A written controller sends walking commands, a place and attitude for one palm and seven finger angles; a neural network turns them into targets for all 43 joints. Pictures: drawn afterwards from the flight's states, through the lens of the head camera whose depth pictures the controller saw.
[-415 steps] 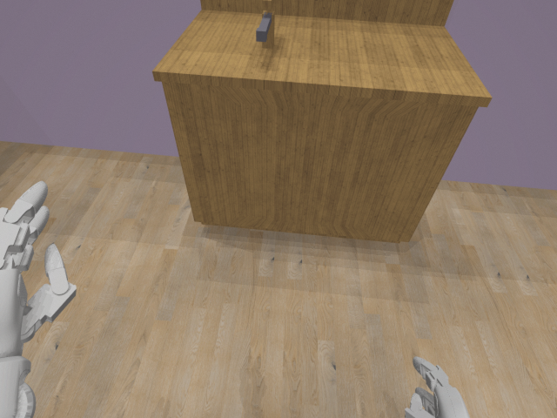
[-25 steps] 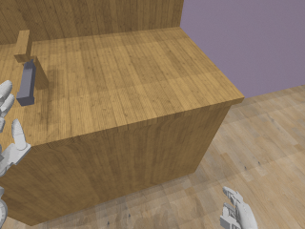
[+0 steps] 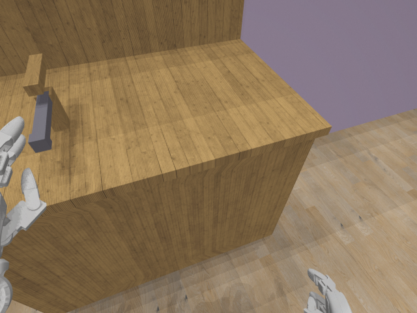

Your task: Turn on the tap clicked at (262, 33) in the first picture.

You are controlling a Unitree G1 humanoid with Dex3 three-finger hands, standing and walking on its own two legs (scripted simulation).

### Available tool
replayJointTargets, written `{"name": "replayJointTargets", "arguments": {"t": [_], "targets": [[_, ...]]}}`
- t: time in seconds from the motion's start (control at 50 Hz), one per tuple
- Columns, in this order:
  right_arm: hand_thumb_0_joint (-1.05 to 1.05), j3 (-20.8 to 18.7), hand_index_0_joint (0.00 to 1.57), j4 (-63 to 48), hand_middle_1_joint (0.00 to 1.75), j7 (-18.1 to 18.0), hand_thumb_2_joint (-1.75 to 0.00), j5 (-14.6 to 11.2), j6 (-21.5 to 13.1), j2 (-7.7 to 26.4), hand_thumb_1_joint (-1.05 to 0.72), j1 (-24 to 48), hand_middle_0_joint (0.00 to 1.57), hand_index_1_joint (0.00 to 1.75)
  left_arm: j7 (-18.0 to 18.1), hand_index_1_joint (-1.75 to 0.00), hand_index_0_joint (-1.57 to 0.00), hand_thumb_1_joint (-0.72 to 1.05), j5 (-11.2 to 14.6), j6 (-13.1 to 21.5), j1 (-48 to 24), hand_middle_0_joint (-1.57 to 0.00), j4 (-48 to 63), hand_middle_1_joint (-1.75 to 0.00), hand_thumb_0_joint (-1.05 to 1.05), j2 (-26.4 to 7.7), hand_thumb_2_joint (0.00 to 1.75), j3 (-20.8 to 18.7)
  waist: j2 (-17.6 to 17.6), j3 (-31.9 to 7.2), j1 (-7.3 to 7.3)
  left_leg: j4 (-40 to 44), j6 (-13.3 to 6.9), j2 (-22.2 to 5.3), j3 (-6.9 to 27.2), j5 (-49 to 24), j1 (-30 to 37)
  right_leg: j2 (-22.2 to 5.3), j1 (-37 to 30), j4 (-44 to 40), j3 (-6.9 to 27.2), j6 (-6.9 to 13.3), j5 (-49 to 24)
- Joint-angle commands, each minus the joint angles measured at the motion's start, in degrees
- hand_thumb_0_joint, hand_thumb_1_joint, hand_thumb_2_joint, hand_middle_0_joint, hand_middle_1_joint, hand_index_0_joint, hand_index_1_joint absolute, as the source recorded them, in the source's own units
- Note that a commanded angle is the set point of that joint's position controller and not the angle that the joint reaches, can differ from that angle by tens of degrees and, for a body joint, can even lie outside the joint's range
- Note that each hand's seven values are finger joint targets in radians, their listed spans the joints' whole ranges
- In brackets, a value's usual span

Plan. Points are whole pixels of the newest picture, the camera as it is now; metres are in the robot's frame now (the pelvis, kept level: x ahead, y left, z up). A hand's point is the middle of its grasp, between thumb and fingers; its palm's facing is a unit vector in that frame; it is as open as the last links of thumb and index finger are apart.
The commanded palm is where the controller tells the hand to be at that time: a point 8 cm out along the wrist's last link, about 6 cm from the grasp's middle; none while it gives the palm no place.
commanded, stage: shuffle to correct the standing spot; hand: left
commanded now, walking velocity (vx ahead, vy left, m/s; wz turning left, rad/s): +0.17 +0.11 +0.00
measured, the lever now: (40, 141) +0.38 +0.35 +0.13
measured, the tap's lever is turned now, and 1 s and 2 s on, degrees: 0 0 0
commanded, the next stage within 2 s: come to a stop and stand still in 0.24 s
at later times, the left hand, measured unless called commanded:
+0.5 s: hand (7, 178) +0.26 +0.30 +0.19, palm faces +0.43 -0.80 -0.41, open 7.4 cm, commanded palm +0.20 +0.34 +0.19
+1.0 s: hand out of the picture +0.29 +0.34 +0.20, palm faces +0.42 -0.77 -0.49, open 7.4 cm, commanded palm +0.21 +0.35 +0.19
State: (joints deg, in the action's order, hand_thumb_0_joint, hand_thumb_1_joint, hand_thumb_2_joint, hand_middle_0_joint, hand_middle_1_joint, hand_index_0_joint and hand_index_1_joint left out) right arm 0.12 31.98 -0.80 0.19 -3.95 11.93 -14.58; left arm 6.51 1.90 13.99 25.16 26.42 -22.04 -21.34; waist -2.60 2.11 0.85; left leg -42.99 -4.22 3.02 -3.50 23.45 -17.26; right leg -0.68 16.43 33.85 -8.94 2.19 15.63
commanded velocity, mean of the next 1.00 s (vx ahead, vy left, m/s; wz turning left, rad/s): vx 0.01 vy -0.02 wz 0.00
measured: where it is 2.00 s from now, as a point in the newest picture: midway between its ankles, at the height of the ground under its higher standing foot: outside the picture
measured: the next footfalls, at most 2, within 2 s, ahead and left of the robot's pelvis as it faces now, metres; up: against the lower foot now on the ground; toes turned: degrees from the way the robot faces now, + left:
left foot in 0.24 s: +0.09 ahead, +0.12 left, +0.00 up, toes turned -1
right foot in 0.44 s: +0.10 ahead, -0.03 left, +0.00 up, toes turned -2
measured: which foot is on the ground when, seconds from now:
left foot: up 0.00-0.22, down 0.24-1.00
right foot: down 0.00-0.26, up 0.28-0.42, down 0.44-1.00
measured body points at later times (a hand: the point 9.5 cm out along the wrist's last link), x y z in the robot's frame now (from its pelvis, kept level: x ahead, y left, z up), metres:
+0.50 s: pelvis +0.04 +0.06 +0.00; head +0.05 +0.06 +0.45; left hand +0.23 +0.34 +0.21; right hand +0.22 -0.14 -0.09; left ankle +0.07 +0.18 -0.72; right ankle +0.07 -0.03 -0.72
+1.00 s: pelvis +0.05 +0.07 +0.02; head +0.08 +0.08 +0.47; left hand +0.26 +0.38 +0.22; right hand +0.24 -0.14 -0.06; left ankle +0.08 +0.17 -0.72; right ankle +0.06 -0.03 -0.72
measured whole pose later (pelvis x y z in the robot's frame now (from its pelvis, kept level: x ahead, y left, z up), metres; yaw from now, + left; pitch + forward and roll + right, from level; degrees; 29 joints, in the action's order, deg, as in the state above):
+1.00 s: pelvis +0.05 +0.07 +0.02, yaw +0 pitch +0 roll -1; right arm 0.3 32.6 -1.9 0.4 -7.4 10.5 -11.0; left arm 3.6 -0.1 11.8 15.5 21.3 -27.3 -23.8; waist 0.6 3.4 -3.9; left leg -27.9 -1.4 -2.0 -3.1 11.7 -16.0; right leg 2.6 12.1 23.9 -3.1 2.0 12.0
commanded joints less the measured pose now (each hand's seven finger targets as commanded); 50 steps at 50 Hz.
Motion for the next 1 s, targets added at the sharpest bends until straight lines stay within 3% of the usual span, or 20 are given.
{"name": "replayJointTargets", "arguments": {"t": [0.0, 0.06, 0.16, 0.2, 0.22, 0.24, 0.28, 0.4, 0.46, 0.48, 0.52, 0.58, 0.62, 0.68, 0.78, 0.9, 0.92, 0.94, 0.96, 0.98], "targets": [[0.0, -4.0, 0.2, -7.7, 0.3, -0.1, -0.9, -0.1, -1.8, 7.8, -0.9, 6.9, 0.2, 0.3, 1.1, -0.3, -0.2, 0.9, 1.1, 2.5, -4.5, -0.2, 8.3, -0.3, 0.0, -9.1, 0.9, -7.1, 12.2, 0.1, -1.45, -28.8, 3.8, -5.8, 9.6, 5.4, -25.7, -26.8, -6.9, -23.9, 41.1, 12.5, 27.6], [0.0, -2.4, 0.2, -6.0, 0.3, -0.4, -0.9, -0.1, -1.3, 6.2, -0.9, 7.2, 0.2, 0.3, 1.1, -0.3, -0.2, 0.9, -0.2, 3.1, -6.1, -0.2, 11.5, -0.3, 0.0, -8.3, 0.9, -5.0, 6.1, -1.6, -1.08, -20.0, 4.0, -8.8, 5.7, -3.0, -16.2, -19.6, 0.0, -21.1, 20.4, 8.0, 11.2], [0.0, -2.8, 0.2, -6.2, 0.3, -2.6, -0.9, 0.4, -4.0, 5.0, -0.9, 6.8, 0.2, 0.3, 2.5, -0.3, -0.2, 0.9, -0.5, 1.7, -7.9, -0.2, 16.3, -0.3, 0.0, -9.2, 0.9, -5.4, 6.4, -4.9, -1.84, 9.3, 3.8, -2.2, -7.0, -7.3, 5.9, -11.8, 2.2, -14.8, 9.7, 3.5, 13.7], [0.0, -3.4, 0.2, -6.6, 0.3, -3.3, -0.9, -0.2, -4.8, 6.0, -0.9, 5.3, 0.2, 0.3, 2.4, -0.3, -0.2, 0.9, -0.3, 2.0, -8.0, -0.2, 17.2, -0.3, 0.0, -9.0, 0.9, -5.5, -0.7, -5.8, -1.01, 16.8, 2.3, -5.3, -0.5, -5.3, 10.7, -7.3, 3.0, -1.1, 5.7, 0.2, 11.7], [0.0, -4.0, 0.2, -7.5, 0.3, -3.4, -0.9, -0.7, -5.0, 7.5, -0.9, 5.4, 0.2, 0.3, 2.5, -0.3, -0.2, 0.9, 0.0, 2.4, -9.1, -0.2, 18.3, -0.3, 0.0, -8.5, 0.9, -5.8, -9.4, -6.2, -0.95, 19.7, -1.1, -12.5, 10.7, -8.8, 12.7, -1.8, 7.6, 9.3, 2.0, -2.4, 9.4], [0.0, -4.1, 0.2, -8.2, 0.3, -3.1, -0.9, -1.1, -5.3, 7.9, -0.9, 5.7, 0.2, 0.3, 2.5, -0.3, -0.2, 0.9, -0.3, 2.7, -10.1, -0.2, 18.0, -0.3, 0.0, -9.1, 0.9, -6.4, -12.4, -6.1, -1.25, 23.7, -4.7, -18.1, 19.8, -15.1, 11.7, 1.4, 11.2, 19.2, 1.6, -3.2, 15.2], [0.0, -4.2, 0.2, -7.1, 0.3, -2.5, -0.9, -0.6, -5.9, 6.6, -0.9, 5.8, 0.2, 0.3, 1.8, -0.3, -0.2, 0.9, 0.2, 2.7, -7.3, -0.2, 14.6, -0.3, 0.0, -10.8, 0.9, -8.8, -14.9, -5.1, -0.58, 25.6, -8.9, -21.5, 24.9, -10.0, 9.8, -0.8, 14.7, 26.5, 6.7, -2.6, 18.4], [0.0, -1.8, 0.2, -6.8, 0.3, -1.0, -0.9, -0.6, -5.7, 6.3, -0.9, 7.0, 0.2, 0.3, 1.9, -0.3, -0.2, 0.9, 0.0, 0.8, -3.0, -0.2, 13.7, -0.3, 0.0, -8.6, 0.9, -6.5, -5.4, -7.2, -1.62, 16.8, -1.1, -14.6, 7.3, -7.5, -4.8, 0.2, -10.3, -6.3, 3.9, -2.4, 1.6], [0.0, -1.7, 0.2, -6.5, 0.3, -1.1, -0.9, -0.2, -5.3, 5.0, -0.9, 6.3, 0.2, 0.3, 1.9, -0.3, -0.2, 0.9, 0.4, -1.4, -4.4, -0.2, 8.3, -0.3, 0.0, -8.5, 0.9, -6.5, 16.2, -4.3, -1.87, -2.2, 5.1, -3.5, -1.2, 0.7, -10.1, -13.9, -7.5, -19.2, 28.7, 5.5, 2.8], [0.0, -2.3, 0.2, -6.5, 0.3, -0.8, -0.9, -0.9, -5.0, 5.8, -0.9, 7.6, 0.2, 0.3, 2.0, -0.3, -0.2, 0.9, 0.8, -1.9, -4.5, -0.2, 9.1, -0.3, 0.0, -8.0, 0.9, -5.5, 16.4, -2.4, -1.87, -7.4, 5.4, -4.4, 0.9, 1.2, -11.7, -16.7, -7.3, -19.5, 31.6, 8.1, -4.1], [0.0, -0.5, 0.2, -5.5, 0.3, -0.8, -0.9, -0.8, -4.7, 4.4, -0.9, 8.1, 0.2, 0.3, 2.5, -0.3, -0.2, 0.9, 0.4, -1.0, -7.1, -0.2, 10.2, -0.3, 0.0, -8.1, 0.9, -5.3, 10.6, -3.4, -1.87, -4.8, 5.2, -6.3, 3.4, 2.6, -10.3, -16.6, -9.5, -14.3, 23.6, 8.5, -22.3], [0.0, -0.2, 0.2, -4.8, 0.3, -2.1, -0.9, 0.0, -4.5, 4.0, -0.9, 8.8, 0.2, 0.3, 3.3, -0.3, -0.2, 0.9, 0.2, -0.5, -6.5, -0.2, 12.7, -0.3, 0.0, -9.1, 0.9, -6.0, 5.0, -9.0, -1.43, 16.7, 5.1, -3.8, 0.5, -16.4, 5.1, -8.2, -9.7, -5.7, 11.4, 1.9, -28.3], [0.0, -1.3, 0.2, -6.7, 0.3, -2.5, -0.9, -0.5, -4.6, 5.6, -0.9, 9.4, 0.2, 0.3, 2.9, -0.3, -0.2, 0.9, 0.7, -0.4, -7.4, -0.2, 16.1, -0.3, 0.0, -7.9, 0.9, -4.5, -2.1, -11.2, -2.5, 19.0, 3.1, -11.5, 7.7, -33.9, 12.3, -2.3, -4.6, -3.5, 7.8, -2.4, -11.8], [0.0, -1.1, 0.2, -7.2, 0.3, -2.4, -0.9, 0.4, -5.0, 5.2, -0.9, 9.4, 0.2, 0.3, 2.1, -0.3, -0.2, 0.9, 0.8, -0.8, -8.2, -0.2, 18.1, -0.3, 0.0, -9.0, 0.9, -4.7, -11.0, -7.7, -2.0, 24.4, 1.2, -16.6, 15.6, -41.5, 10.3, 1.0, -0.9, 3.1, 7.2, -2.8, 3.9], [0.0, -2.3, 0.2, -7.6, 0.3, -0.8, -0.9, 0.1, -5.8, 5.9, -0.9, 6.6, 0.2, 0.3, 2.2, -0.3, -0.2, 0.9, 0.4, -1.1, -0.1, -0.2, 16.9, -0.3, 0.0, -7.7, 0.9, -5.1, -8.3, -12.7, -1.58, 16.6, 2.9, -15.2, 8.1, -55.5, 19.8, 1.4, -1.4, -7.5, 6.7, -1.8, -1.3], [0.0, -1.9, 0.2, -8.5, 0.3, -2.0, -0.9, -0.9, -3.5, 6.0, -0.9, 7.8, 0.2, 0.3, 2.2, -0.3, -0.2, 0.9, 1.9, -2.4, 1.7, -0.2, 11.9, -0.3, 0.0, -6.8, 0.9, -5.3, 1.9, -12.0, -1.47, 16.3, 5.2, -8.8, 3.6, -22.7, 4.2, -3.3, -11.6, -12.2, 12.7, -0.7, -23.1], [0.0, -3.8, 0.2, -6.0, 0.3, -2.0, -0.9, 2.3, -7.0, 8.9, -0.9, 0.1, 0.2, 0.3, 0.9, -0.3, -0.2, 0.9, -7.8, 4.7, -61.9, -0.2, 26.8, -0.3, 0.0, -54.0, 0.9, -37.9, 9.7, 0.6, -2.32, 12.4, 3.5, -7.2, 0.3, -23.7, -1.0, -3.6, -0.3, -18.8, 13.2, -6.7, -29.3], [0.0, -1.3, 0.2, -3.8, 0.3, -2.2, -0.9, 0.2, -6.7, 2.1, -0.9, 5.0, 0.2, 0.3, -2.0, -0.3, -0.2, 0.9, -1.5, 1.2, -26.3, -0.2, -11.6, -0.3, 0.0, -18.2, 0.9, -16.0, 8.1, -11.8, -2.3, 17.2, 2.7, -3.3, 2.8, -26.9, 5.7, -6.2, -6.1, -12.6, 14.4, 0.5, -27.3], [0.0, -4.3, 0.2, -7.9, 0.3, -2.0, -0.9, -0.5, -7.6, 7.2, -0.9, 3.4, 0.2, 0.3, -3.0, -0.3, -0.2, 0.9, -0.2, 0.6, -12.9, -0.2, -10.5, -0.3, 0.0, -10.5, 0.9, -9.3, 0.9, -10.4, -4.7, 15.4, 3.3, -6.7, 1.6, -30.1, 10.3, -5.2, -5.9, -12.2, 19.9, -2.1, -34.5], [0.0, -3.7, 0.2, -8.0, 0.3, -0.5, -0.9, -1.8, -7.5, 6.5, -0.9, 4.6, 0.2, 0.3, -3.3, -0.3, -0.2, 0.9, 1.9, 0.8, -6.3, -0.2, -6.5, -0.3, 0.0, -1.9, 0.9, -1.5, -7.8, -14.5, -3.44, 15.9, 2.1, -8.2, 1.2, -34.1, 14.2, -5.2, -8.1, -8.2, 15.1, -2.5, -31.6]]}}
